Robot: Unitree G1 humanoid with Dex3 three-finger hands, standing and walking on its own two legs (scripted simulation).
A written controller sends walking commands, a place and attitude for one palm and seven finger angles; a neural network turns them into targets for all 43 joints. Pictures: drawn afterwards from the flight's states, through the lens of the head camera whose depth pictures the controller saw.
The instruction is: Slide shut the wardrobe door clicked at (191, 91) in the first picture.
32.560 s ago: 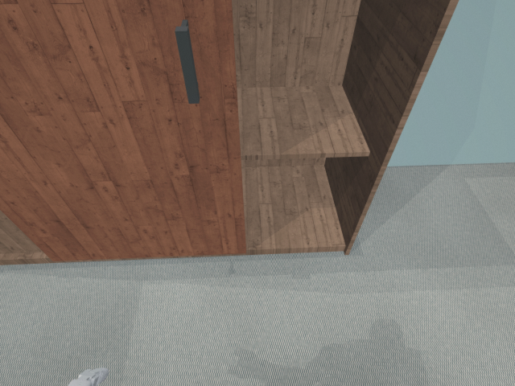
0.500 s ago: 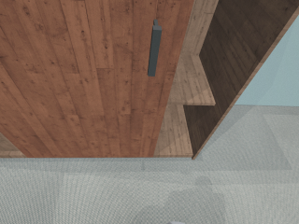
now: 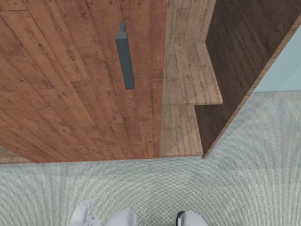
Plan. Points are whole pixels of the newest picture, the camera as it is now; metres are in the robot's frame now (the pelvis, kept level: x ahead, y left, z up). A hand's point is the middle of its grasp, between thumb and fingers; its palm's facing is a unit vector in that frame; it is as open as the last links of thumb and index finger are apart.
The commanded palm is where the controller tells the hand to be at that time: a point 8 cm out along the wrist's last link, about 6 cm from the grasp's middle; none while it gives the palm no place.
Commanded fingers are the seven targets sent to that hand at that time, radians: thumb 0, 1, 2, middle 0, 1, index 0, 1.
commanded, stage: come to a stop and stand still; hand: left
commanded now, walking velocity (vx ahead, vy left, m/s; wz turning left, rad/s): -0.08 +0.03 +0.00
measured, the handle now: (126, 58) +0.48 +0.06 +0.16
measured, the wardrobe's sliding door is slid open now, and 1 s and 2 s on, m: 0.29 0.29 0.29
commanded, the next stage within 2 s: look again from close up in 1.28 s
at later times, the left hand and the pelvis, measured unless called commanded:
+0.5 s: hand out of the picture -0.03 +0.25 -0.16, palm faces +0.03 -0.96 -0.28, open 7.4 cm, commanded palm none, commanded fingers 0.00 0.90 0.90 -0.20 -0.30 -0.20 -0.30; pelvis -0.03 +0.04 +0.01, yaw +0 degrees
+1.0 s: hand out of the picture -0.04 +0.23 -0.16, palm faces -0.02 -0.98 -0.21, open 7.3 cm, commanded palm none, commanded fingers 0.00 0.90 0.90 -0.20 -0.30 -0.20 -0.30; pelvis -0.05 +0.05 +0.01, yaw +0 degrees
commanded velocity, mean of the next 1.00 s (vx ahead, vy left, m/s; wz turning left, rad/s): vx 0.00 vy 0.00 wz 0.00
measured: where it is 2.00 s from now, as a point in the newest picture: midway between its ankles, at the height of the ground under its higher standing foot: outside the picture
